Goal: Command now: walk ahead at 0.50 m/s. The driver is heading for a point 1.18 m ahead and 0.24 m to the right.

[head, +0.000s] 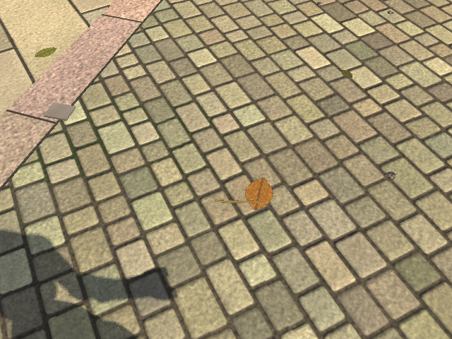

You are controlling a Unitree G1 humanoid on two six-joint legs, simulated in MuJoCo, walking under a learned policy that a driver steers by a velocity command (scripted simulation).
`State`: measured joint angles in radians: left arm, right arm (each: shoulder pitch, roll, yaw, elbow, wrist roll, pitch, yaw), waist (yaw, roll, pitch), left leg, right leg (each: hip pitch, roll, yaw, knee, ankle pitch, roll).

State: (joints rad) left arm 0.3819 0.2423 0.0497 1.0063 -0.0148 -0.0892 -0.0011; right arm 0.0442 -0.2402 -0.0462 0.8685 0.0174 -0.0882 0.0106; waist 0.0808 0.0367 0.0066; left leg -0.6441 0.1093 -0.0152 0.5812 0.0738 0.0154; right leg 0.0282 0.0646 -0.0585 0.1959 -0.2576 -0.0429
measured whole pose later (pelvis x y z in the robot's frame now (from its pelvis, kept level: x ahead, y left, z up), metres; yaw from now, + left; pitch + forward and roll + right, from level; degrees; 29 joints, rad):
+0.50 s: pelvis +0.28 +0.05 +0.00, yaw -1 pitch +2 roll +2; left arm 0.07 0.25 0.06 0.88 -0.01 -0.07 -0.01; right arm 0.37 -0.23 -0.05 0.99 0.01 -0.09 0.00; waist -0.07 -0.04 0.00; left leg 0.00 -0.06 0.06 0.19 -0.22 0.05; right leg -0.67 -0.12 0.03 0.64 0.07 -0.01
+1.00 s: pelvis +0.57 -0.02 +0.01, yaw -1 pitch +2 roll -1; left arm 0.35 0.23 0.06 0.99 0.00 -0.09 0.00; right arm 0.09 -0.26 -0.07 0.89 0.01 -0.07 -0.01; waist 0.06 0.04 0.00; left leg -0.69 0.14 -0.04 0.75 0.01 0.01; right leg -0.06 0.06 -0.06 0.21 -0.18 -0.06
